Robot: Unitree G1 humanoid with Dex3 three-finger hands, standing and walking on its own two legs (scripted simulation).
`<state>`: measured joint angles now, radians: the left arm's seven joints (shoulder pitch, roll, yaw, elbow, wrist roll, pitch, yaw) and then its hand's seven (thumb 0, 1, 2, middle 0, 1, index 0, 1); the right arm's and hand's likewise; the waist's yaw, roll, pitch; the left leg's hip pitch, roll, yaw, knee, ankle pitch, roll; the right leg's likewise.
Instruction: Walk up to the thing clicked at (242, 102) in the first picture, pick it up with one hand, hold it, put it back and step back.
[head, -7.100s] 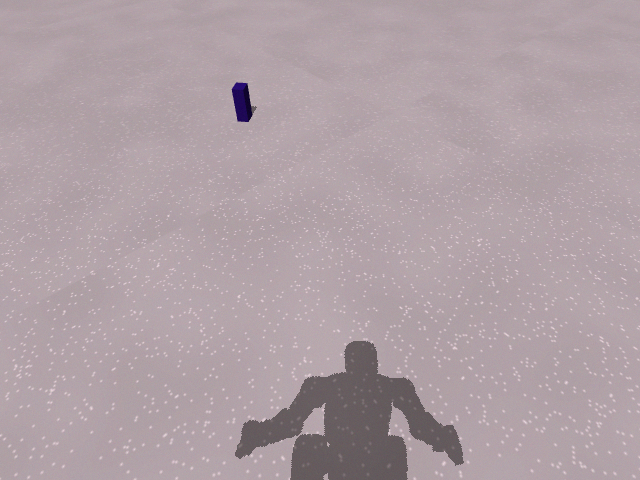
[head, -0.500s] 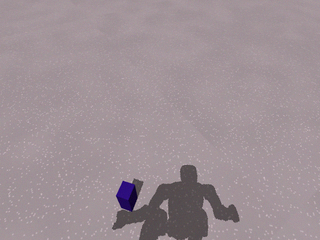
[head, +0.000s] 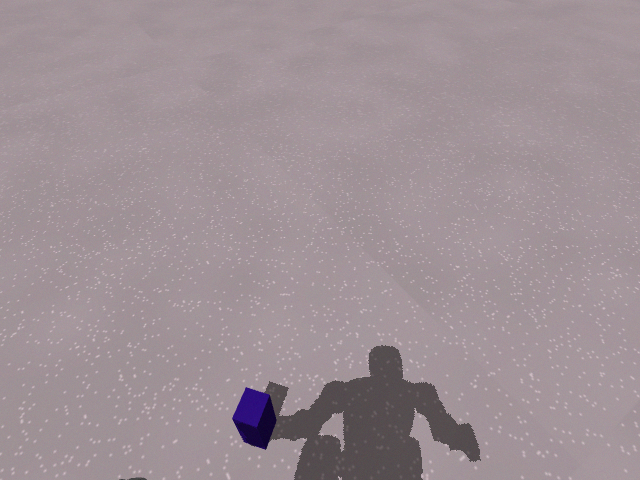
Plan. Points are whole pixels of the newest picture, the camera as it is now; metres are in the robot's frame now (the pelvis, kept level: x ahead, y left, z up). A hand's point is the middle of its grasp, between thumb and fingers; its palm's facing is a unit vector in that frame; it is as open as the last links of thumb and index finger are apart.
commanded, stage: walk up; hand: left
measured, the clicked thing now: (256, 419) +0.43 +0.21 -0.67
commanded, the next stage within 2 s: stand in 0.76 s
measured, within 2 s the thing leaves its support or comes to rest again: neither
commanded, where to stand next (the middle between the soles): +0.08 +0.00 m, yaw +0 degrees
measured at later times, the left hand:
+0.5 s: hand out of the picture +0.07 +0.25 -0.15, palm faces +0.00 -0.95 -0.32, open 7.4 cm
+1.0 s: hand out of the picture +0.10 +0.26 -0.15, palm faces -0.01 -0.94 -0.33, open 7.4 cm
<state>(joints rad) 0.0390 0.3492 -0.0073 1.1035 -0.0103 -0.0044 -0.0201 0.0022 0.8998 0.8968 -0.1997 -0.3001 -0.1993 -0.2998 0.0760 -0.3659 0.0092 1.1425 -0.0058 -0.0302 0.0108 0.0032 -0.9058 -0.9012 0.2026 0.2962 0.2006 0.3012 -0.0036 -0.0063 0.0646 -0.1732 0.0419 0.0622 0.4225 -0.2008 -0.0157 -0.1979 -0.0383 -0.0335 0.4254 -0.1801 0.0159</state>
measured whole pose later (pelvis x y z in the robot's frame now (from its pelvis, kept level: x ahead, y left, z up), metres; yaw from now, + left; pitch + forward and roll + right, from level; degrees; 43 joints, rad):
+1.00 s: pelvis +0.02 +0.00 +0.01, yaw +0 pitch -2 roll +0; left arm 0.08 0.35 0.00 1.15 0.01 -0.01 -0.01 0.00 0.90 0.90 -0.20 -0.30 -0.20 -0.30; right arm 0.08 -0.35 -0.01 1.17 -0.02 -0.02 0.01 0.00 -0.91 -0.90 0.20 0.30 0.20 0.30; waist 0.00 0.00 0.03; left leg -0.11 0.03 0.06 0.31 -0.17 -0.02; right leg -0.13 -0.04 -0.04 0.31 -0.15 0.03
